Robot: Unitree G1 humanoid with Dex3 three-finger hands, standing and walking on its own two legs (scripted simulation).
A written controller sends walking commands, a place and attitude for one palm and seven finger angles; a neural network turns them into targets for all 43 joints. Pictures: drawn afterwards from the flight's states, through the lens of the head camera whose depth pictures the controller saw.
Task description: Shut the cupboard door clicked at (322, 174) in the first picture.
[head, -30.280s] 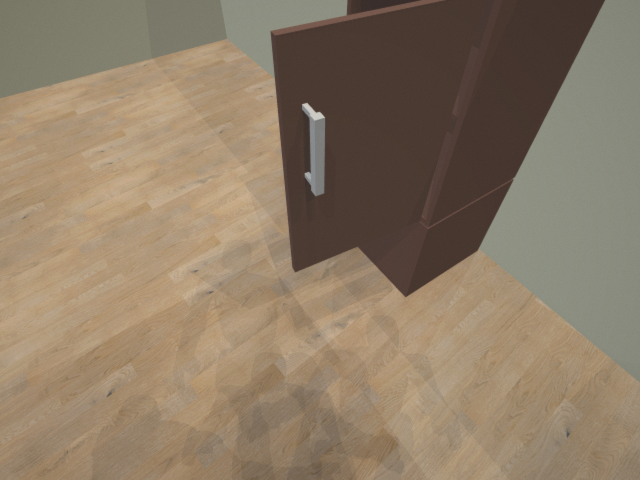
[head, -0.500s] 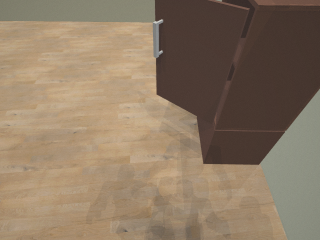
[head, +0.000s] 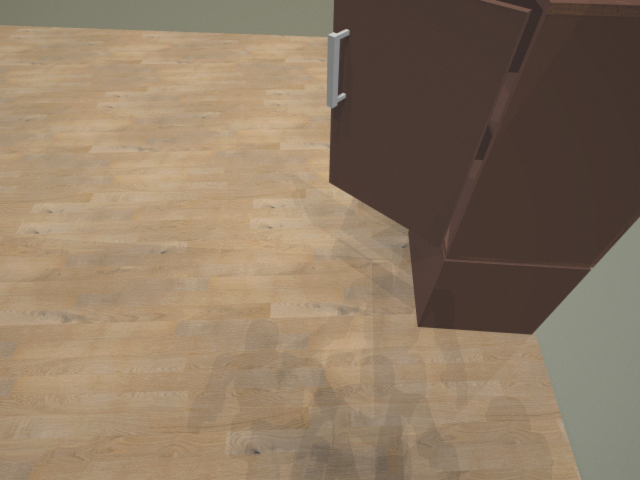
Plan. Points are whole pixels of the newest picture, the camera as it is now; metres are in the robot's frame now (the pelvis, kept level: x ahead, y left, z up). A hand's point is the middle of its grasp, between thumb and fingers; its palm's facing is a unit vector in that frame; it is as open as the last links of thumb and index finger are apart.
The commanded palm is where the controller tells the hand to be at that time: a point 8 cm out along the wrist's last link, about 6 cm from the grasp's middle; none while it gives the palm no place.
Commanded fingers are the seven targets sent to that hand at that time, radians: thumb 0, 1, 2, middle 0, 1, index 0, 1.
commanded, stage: walk to a spot facing it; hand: left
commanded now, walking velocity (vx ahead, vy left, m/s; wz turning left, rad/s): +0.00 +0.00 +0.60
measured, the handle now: (338, 69) +0.96 +0.00 +0.04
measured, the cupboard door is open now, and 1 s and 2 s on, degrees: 52 52 52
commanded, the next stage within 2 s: turn to face it in 1.70 s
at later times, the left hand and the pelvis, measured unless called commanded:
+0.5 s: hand out of the picture -0.02 +0.23 -0.16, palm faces +0.33 -0.90 -0.29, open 7.4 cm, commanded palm none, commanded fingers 0.00 0.90 0.90 -0.20 -0.30 -0.20 -0.30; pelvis -0.03 +0.00 -0.01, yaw +19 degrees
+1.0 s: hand out of the picture -0.10 +0.25 -0.17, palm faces +0.62 -0.75 -0.25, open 7.4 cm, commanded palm none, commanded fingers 0.00 0.90 0.90 -0.20 -0.30 -0.20 -0.30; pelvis -0.01 +0.04 +0.00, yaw +38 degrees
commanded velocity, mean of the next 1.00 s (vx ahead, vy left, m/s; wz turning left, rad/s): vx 0.15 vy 0.00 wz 0.57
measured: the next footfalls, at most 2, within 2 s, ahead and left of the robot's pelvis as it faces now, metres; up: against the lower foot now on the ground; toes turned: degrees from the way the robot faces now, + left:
right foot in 0.50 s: +0.05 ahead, -0.12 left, +0.00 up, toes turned +19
left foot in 0.82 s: -0.08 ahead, +0.14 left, +0.00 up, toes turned +39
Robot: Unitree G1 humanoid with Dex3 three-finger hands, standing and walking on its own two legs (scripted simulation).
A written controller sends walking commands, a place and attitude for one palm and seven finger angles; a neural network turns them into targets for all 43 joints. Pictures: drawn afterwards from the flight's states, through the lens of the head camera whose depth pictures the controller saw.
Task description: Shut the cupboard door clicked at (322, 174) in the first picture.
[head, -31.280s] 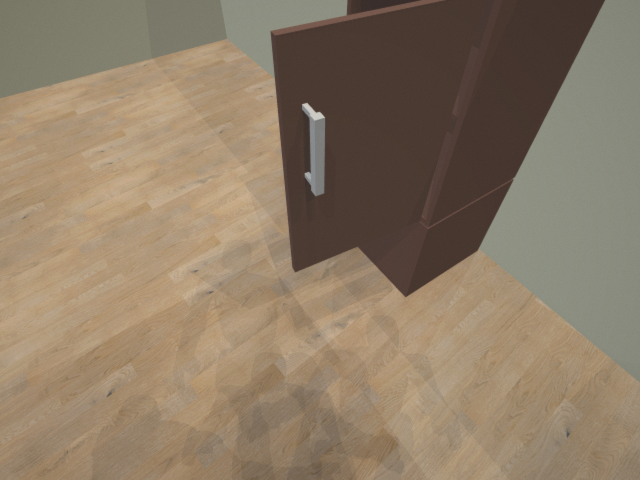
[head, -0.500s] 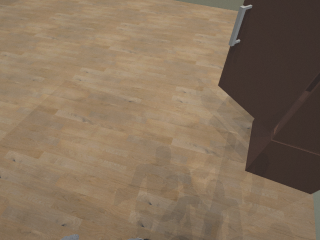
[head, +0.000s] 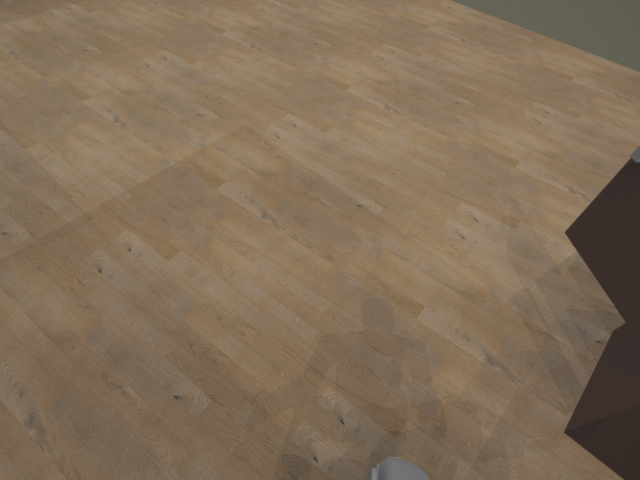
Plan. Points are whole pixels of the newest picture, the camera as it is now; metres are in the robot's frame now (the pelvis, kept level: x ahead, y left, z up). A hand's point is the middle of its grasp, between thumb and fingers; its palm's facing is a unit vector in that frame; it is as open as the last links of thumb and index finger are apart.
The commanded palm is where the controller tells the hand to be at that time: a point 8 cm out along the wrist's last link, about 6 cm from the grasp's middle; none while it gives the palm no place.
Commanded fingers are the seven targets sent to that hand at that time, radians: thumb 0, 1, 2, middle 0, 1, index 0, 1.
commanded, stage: walk to a spot facing it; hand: left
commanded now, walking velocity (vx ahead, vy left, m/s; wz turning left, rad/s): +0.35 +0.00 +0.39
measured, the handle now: out of the picture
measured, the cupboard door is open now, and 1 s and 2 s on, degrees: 52 52 52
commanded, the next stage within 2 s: turn to face it in 0.70 s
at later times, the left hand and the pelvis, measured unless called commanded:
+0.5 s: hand out of the picture +0.11 +0.14 -0.17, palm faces +0.35 -0.92 -0.15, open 7.4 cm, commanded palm none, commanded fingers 0.00 0.90 0.90 -0.20 -0.30 -0.20 -0.30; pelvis +0.18 +0.00 +0.00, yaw +17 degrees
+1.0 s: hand (157, 302) +0.40 +0.31 -0.16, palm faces +0.34 -0.92 -0.21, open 7.4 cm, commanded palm none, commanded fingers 0.00 0.90 0.90 -0.20 -0.30 -0.20 -0.30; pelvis +0.37 +0.09 +0.00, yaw +19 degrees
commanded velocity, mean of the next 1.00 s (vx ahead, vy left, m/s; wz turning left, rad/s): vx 0.25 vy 0.00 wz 0.15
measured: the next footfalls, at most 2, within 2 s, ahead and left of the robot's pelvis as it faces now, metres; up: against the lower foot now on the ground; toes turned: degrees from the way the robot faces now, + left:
right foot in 0.16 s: +0.18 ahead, -0.13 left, +0.00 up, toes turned -2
left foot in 0.60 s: +0.33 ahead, +0.16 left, +0.00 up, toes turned +26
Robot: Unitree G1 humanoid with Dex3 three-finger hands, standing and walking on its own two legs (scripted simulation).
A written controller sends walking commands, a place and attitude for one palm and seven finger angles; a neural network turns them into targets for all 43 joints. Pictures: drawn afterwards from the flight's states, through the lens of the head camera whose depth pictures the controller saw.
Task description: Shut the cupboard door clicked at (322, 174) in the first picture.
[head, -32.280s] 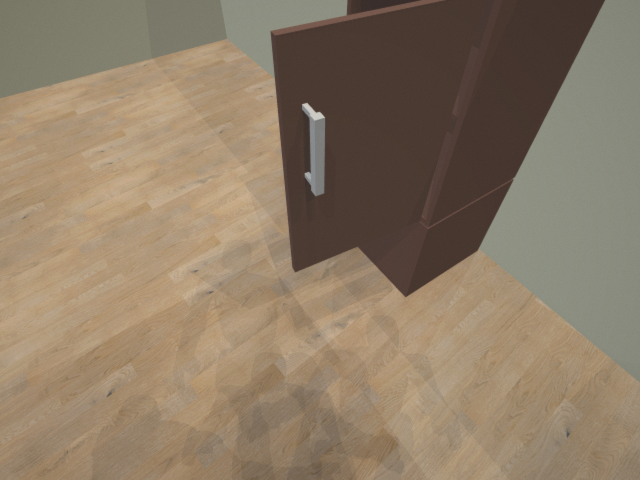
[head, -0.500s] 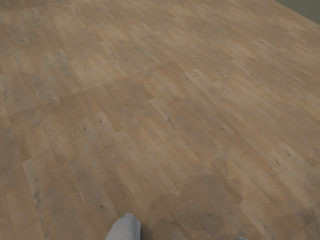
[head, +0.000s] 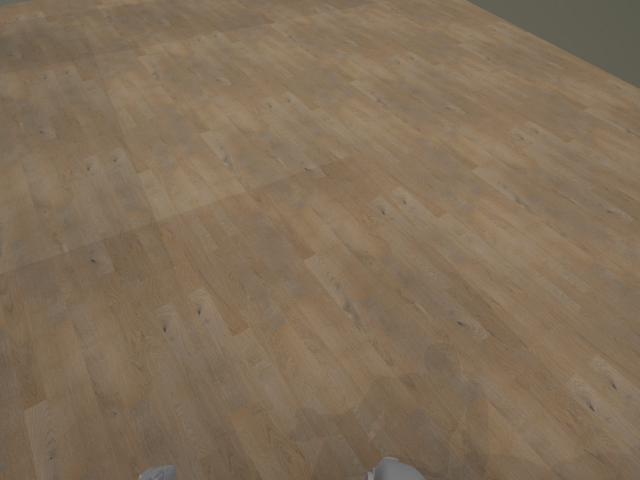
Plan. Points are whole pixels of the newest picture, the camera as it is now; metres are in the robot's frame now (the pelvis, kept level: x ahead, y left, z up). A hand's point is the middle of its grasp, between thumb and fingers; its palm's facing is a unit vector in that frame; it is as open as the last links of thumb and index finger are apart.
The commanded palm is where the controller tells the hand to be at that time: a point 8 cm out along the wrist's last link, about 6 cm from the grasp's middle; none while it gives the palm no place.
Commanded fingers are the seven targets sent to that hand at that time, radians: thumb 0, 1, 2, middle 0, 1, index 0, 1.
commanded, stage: turn to face it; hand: left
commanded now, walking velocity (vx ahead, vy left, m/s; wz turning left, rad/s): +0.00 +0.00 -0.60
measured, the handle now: out of the picture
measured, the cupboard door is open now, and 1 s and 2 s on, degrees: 52 52 52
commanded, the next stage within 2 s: none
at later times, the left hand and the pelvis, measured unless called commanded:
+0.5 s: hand (194, 435) +0.21 +0.20 -0.18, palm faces -0.18 -0.96 -0.21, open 7.3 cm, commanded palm none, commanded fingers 0.00 0.90 0.90 -0.20 -0.30 -0.20 -0.30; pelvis +0.10 +0.02 -0.01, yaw -17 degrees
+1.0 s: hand (254, 361) +0.32 +0.12 -0.16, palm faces -0.55 -0.79 -0.28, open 7.4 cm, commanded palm none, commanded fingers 0.00 0.90 0.90 -0.20 -0.30 -0.20 -0.30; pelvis +0.11 +0.01 -0.01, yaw -35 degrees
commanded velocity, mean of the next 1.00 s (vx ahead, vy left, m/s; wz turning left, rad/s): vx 0.00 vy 0.00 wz -0.60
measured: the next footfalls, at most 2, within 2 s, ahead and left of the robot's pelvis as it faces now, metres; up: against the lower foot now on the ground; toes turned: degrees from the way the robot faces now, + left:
right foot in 0.08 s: +0.13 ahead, -0.12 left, +0.00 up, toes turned -8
left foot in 0.48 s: +0.19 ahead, +0.13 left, +0.00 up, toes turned -15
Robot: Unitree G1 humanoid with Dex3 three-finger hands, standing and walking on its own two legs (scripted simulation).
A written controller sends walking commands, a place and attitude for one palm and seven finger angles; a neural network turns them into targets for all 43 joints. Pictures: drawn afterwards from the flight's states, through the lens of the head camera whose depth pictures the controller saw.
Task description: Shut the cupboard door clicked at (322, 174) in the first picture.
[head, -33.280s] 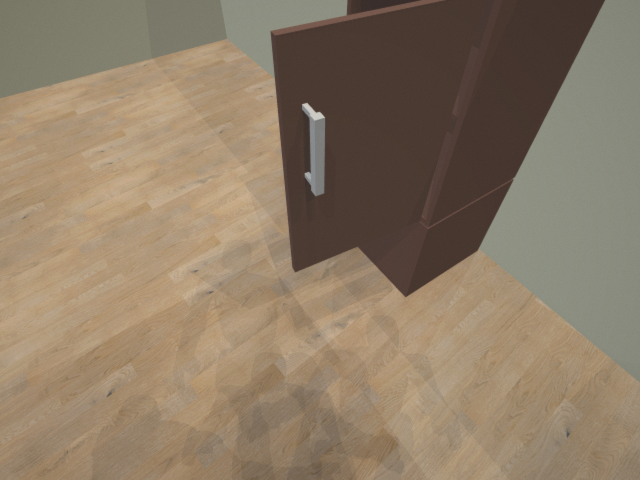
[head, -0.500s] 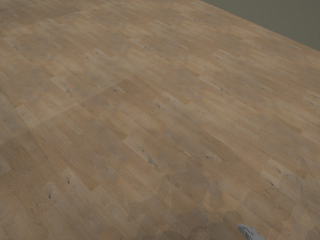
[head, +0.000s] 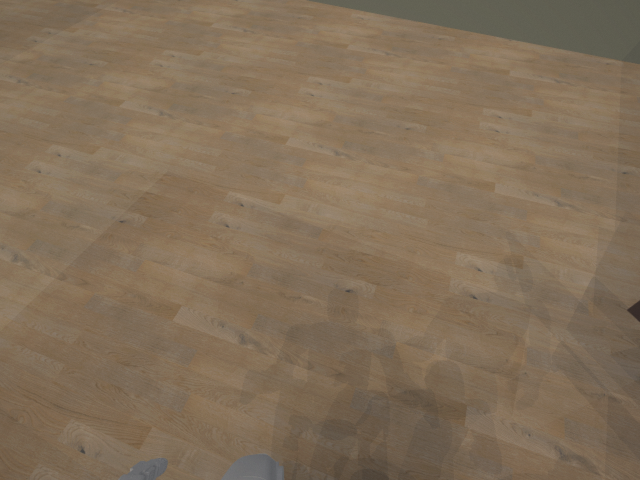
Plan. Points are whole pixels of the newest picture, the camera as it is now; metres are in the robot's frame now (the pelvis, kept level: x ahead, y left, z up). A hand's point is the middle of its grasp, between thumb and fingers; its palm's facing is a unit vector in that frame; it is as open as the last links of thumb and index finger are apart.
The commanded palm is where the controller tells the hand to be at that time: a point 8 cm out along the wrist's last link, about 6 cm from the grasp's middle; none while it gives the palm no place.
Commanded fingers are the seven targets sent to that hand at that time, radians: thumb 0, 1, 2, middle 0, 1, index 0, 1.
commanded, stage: turn to face it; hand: left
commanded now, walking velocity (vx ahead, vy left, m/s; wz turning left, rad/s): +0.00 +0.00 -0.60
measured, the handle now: out of the picture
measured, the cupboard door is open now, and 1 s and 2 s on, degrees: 52 52 52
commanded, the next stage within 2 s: take the last steps up to it in 1.66 s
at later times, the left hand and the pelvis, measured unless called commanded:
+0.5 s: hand (215, 450) +0.18 +0.17 -0.15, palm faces -0.29 -0.92 -0.28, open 7.4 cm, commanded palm none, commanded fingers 0.00 0.90 0.90 -0.20 -0.30 -0.20 -0.30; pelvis +0.01 +0.00 -0.01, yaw -18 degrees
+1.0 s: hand (236, 410) +0.23 +0.15 -0.16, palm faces -0.52 -0.83 -0.21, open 7.4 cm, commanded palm none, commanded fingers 0.00 0.90 0.90 -0.20 -0.30 -0.20 -0.30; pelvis +0.04 +0.02 +0.01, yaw -36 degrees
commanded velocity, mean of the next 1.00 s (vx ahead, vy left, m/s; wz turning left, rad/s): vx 0.00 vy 0.00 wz -0.60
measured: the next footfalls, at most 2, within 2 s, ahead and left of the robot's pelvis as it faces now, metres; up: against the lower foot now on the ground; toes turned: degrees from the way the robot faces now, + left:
left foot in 0.14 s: +0.08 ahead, +0.14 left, +0.00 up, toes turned -2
right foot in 0.44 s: +0.01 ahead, -0.12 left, +0.00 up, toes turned -21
